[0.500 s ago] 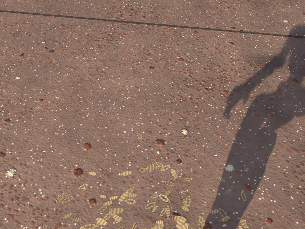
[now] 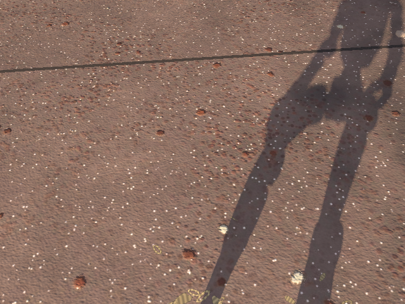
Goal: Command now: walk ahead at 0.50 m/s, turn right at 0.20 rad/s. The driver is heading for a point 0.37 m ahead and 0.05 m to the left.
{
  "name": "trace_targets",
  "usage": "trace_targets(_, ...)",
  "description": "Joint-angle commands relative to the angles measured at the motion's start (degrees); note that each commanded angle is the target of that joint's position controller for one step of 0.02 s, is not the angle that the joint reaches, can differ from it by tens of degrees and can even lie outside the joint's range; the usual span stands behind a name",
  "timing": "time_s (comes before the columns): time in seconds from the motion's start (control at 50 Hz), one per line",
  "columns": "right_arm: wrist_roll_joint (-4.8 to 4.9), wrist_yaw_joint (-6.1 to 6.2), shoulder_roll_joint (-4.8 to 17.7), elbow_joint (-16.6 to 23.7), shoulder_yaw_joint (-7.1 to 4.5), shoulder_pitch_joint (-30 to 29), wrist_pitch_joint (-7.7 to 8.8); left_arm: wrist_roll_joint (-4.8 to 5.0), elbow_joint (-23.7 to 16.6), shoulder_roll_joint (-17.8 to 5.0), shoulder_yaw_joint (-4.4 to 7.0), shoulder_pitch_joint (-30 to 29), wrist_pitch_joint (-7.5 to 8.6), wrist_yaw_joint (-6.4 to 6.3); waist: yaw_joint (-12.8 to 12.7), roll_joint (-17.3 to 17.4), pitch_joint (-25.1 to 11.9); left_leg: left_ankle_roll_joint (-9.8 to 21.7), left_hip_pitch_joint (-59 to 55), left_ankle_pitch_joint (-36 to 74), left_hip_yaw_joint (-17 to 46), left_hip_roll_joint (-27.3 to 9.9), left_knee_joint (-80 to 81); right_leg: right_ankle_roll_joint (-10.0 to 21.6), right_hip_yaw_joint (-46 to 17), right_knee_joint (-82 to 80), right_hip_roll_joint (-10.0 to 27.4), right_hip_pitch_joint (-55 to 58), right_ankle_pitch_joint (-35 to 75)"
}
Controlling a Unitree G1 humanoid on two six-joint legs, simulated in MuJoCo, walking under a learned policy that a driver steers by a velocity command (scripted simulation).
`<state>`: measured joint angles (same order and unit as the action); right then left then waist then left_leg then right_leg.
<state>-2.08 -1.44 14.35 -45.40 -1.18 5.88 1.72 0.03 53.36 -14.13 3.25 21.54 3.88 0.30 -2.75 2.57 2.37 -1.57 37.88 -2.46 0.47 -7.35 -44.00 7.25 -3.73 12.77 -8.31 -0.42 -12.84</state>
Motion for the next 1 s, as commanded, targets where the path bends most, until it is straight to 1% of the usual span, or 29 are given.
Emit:
trace_targets(0.02,0.36,-0.21,3.5,5.7,-0.34,-8.2,0.95,-0.45,-0.7,-8.0,1.37,6.3,0.38,-0.57,-2.7,-6.2,0.6,1.0,1.1,3.0,-3.2,2.9,5.6,3.6,-7.0,-1.1,15.2,3.7,30.6)
trace_targets(0.06,0.45,-0.33,3.9,6.6,-0.27,-10.0,1.38,-0.93,-0.5,-8.4,1.22,6.6,0.40,-0.89,-2.8,-6.5,1.3,2.3,0.2,1.7,-3.2,4.1,9.0,4.0,-7.6,0.0,16.8,6.4,32.5)
trace_targets(0.1,0.51,-0.24,4.9,6.4,-0.58,-7.3,1.84,-1.24,-0.7,-9.3,1.27,4.5,0.57,-1.28,-0.4,-7.0,1.2,4.4,-4.8,-2.0,-3.0,5.4,12.2,3.2,-7.4,2.4,18.3,7.1,39.0)
trace_targets(0.12,0.58,0.10,5.8,5.2,-0.99,-3.2,2.03,-1.34,-0.9,-9.9,1.31,3.1,0.74,-1.39,1.7,-7.4,-0.2,5.5,-10.5,-4.5,-3.3,7.1,13.5,2.3,-6.7,5.7,18.2,6.6,46.4)
trace_targets(0.14,0.70,0.67,7.0,3.2,-1.62,3.0,2.30,-1.54,-0.8,-10.4,1.38,2.3,0.82,-1.29,4.4,-7.2,-3.4,6.6,-17.7,-6.4,-3.8,9.0,14.8,1.6,-5.9,12.5,17.4,6.4,52.6)
trace_targets(0.16,0.34,1.35,8.2,0.4,-2.25,12.1,2.80,-1.30,-0.9,-10.3,1.24,1.4,0.85,-1.04,8.7,-5.2,-8.1,8.2,-29.3,-3.7,-3.3,8.4,18.3,0.6,-3.7,23.1,15.1,2.8,50.0)
trace_targets(0.18,-1.02,2.26,12.2,-1.0,-3.28,21.5,3.12,-0.86,-2.5,-7.8,0.41,2.0,1.14,-0.81,11.5,0.3,-15.3,11.1,-43.5,-8.2,9.2,-3.4,18.4,-0.2,-1.7,39.1,11.9,-7.5,31.9)
trace_targets(0.2,-1.45,1.81,17.5,-1.9,-4.91,22.7,2.60,1.14,-2.5,-3.1,-0.30,10.3,0.99,-0.39,7.2,14.7,-20.4,19.9,-55.7,-9.7,37.0,-17.4,24.2,-2.7,2.3,58.8,0.4,-26.9,-13.3)
trace_targets(0.22,0.69,1.08,12.1,-1.2,-3.88,17.6,2.02,-0.84,-1.6,-8.1,0.46,7.0,0.62,-0.87,6.2,4.4,-14.4,18.8,-49.6,-8.5,39.2,-15.5,27.3,-1.8,-2.8,63.0,3.3,-32.0,-15.1)
trace_targets(0.24,1.30,0.93,8.5,-0.1,-2.89,11.7,2.16,-0.85,-2.4,-7.5,0.47,2.9,0.59,-0.75,4.5,0.3,-6.3,18.0,-40.9,0.4,28.1,-13.9,27.1,-2.3,-2.8,61.7,5.6,-32.1,-10.6)
trace_targets(0.26,1.05,0.75,6.0,-0.3,-2.18,9.6,2.62,-0.91,-2.8,-6.1,0.04,0.9,0.57,-0.67,3.6,-2.2,-3.6,16.9,-35.8,13.6,21.0,-11.3,27.5,-2.9,-2.1,59.3,7.3,-30.6,-8.6)
trace_targets(0.3,1.47,1.05,3.8,-2.0,-1.19,9.7,3.44,-1.66,-2.5,-5.1,-0.17,1.4,-0.73,-0.32,1.5,0.6,-3.1,14.3,-30.7,29.7,10.6,-7.1,28.2,-4.4,-1.0,54.4,8.9,-26.2,-8.2)
trace_targets(0.32,1.48,0.99,3.8,-2.7,-1.00,10.4,3.86,-1.77,-2.1,-4.4,-0.28,2.0,-1.35,-0.14,1.0,1.5,-3.9,13.9,-29.7,34.8,8.3,-6.4,28.3,-5.0,-0.3,52.7,8.5,-24.3,-7.8)
trace_targets(0.36,1.61,1.01,5.2,-3.8,-1.09,11.1,4.29,-1.72,-1.9,-3.6,-0.51,2.2,-2.14,0.11,0.0,2.2,-5.0,14.3,-29.1,40.6,4.8,-5.3,28.6,-6.2,0.9,49.6,7.9,-23.5,-6.0)
trace_targets(0.4,1.44,1.19,5.7,-4.4,-0.93,10.8,3.93,-1.69,-2.1,-2.7,-0.98,0.2,-2.59,0.15,-0.3,2.5,-4.9,13.8,-28.5,41.2,1.8,-4.0,28.8,-6.9,2.4,43.4,8.6,-23.7,-3.1)
trace_targets(0.44,1.43,1.31,5.4,-5.1,-0.59,10.6,3.33,-1.60,-2.5,-1.8,-1.67,-3.2,-2.78,0.02,0.4,3.6,-4.6,12.6,-27.4,39.8,-0.8,-2.1,28.5,-7.4,4.3,35.5,9.2,-21.7,0.4)
trace_targets(0.48,1.37,1.36,5.6,-6.2,-0.53,12.6,2.93,-1.27,-2.7,-1.6,-2.08,-6.2,-2.94,-0.34,1.9,4.1,-5.2,12.1,-28.3,38.2,-1.0,-2.2,27.9,-7.3,5.3,30.4,9.1,-19.7,3.3)
trace_targets(0.54,1.30,1.57,5.3,-7.6,-0.43,13.8,2.20,-1.05,-2.1,-2.1,-2.24,-7.9,-2.90,-1.18,2.9,3.7,-4.8,12.0,-29.4,32.3,0.8,-3.4,26.1,-6.7,5.3,24.8,9.0,-17.1,3.4)
trace_targets(0.58,1.54,1.91,4.9,-8.0,-0.26,12.8,1.63,-1.15,-1.3,-2.0,-2.34,-7.5,-2.55,-1.61,2.4,2.9,-3.4,11.4,-28.5,24.3,2.7,-4.0,24.4,-5.7,5.3,18.2,9.0,-13.8,3.7)
trace_targets(0.6,1.80,2.13,4.6,-8.2,-0.14,12.1,1.38,-1.38,-0.6,-1.7,-2.50,-6.5,-2.14,-1.82,1.4,1.4,-2.7,9.9,-26.9,17.7,3.1,-3.3,22.9,-5.2,4.6,11.5,9.5,-9.8,8.6)
trace_targets(0.62,1.45,2.30,3.9,-8.5,0.06,13.5,1.37,-1.70,0.2,-4.0,-2.11,-5.3,-1.61,-2.16,1.6,-1.9,-3.4,7.7,-25.0,9.0,3.5,-1.5,21.1,-4.7,0.2,8.2,13.3,-4.7,17.7)
trace_targets(0.64,0.87,2.42,3.0,-8.7,0.10,17.6,1.36,-1.84,0.6,-7.7,-1.44,-3.7,-1.23,-2.42,4.2,-6.7,-4.9,6.1,-22.7,-4.9,1.9,1.8,18.7,-3.0,-5.7,10.7,20.2,0.1,33.1)
trace_targets(0.66,1.92,2.65,-1.2,-11.3,1.11,23.6,0.53,-0.49,0.8,-6.8,-1.73,-6.4,-1.76,-2.36,6.3,-11.7,-6.2,5.2,-24.5,-17.5,-0.4,5.3,20.1,2.4,-8.5,10.5,23.6,-2.7,34.8)
trace_targets(0.68,1.63,3.21,0.7,-12.5,0.95,22.0,-0.42,-0.31,0.5,-3.8,-2.34,-8.2,-2.03,-1.97,5.2,-9.6,-3.8,4.6,-27.7,-17.8,-0.5,5.5,22.2,2.4,-9.2,8.7,22.4,-7.8,27.2)
trace_targets(0.7,1.40,3.30,1.9,-12.3,0.56,19.3,-0.87,-0.42,0.4,-3.0,-2.57,-10.1,-2.14,-1.71,5.1,-8.8,-1.2,4.4,-28.7,-14.9,0.3,5.4,23.6,0.4,-7.3,7.7,19.3,-10.7,20.6)
trace_targets(0.74,1.36,3.04,2.9,-12.5,0.26,16.3,-1.26,-0.47,1.5,-3.0,-2.60,-9.4,-2.23,-2.02,4.1,-7.7,-0.3,4.3,-30.1,-9.4,1.4,3.9,24.7,-2.0,-4.3,7.1,15.7,-11.3,16.5)
trace_targets(0.78,1.49,3.07,1.6,-13.6,0.72,16.5,-1.11,0.03,3.1,-3.1,-2.39,-7.9,-2.20,-2.34,3.7,-5.8,-1.2,4.1,-30.1,-7.2,1.8,2.9,25.3,-2.5,-3.2,7.6,14.7,-8.4,17.8)
trace_targets(0.82,1.59,3.39,1.4,-14.6,0.85,16.3,-0.98,0.00,4.0,-2.9,-2.35,-7.5,-2.19,-2.39,3.4,-3.9,-1.7,3.8,-30.1,-6.7,1.8,2.7,25.8,-2.3,-3.2,8.0,14.9,-6.4,20.2)
trace_targets(1.0,1.50,4.01,0.3,-18.0,1.36,16.0,-1.64,-0.15,7.8,-2.1,-2.41,-6.6,-2.79,-2.64,3.1,-2.4,0.0,3.5,-30.5,-7.4,1.7,2.1,26.3,-2.5,-2.8,6.5,14.2,-6.6,17.3)
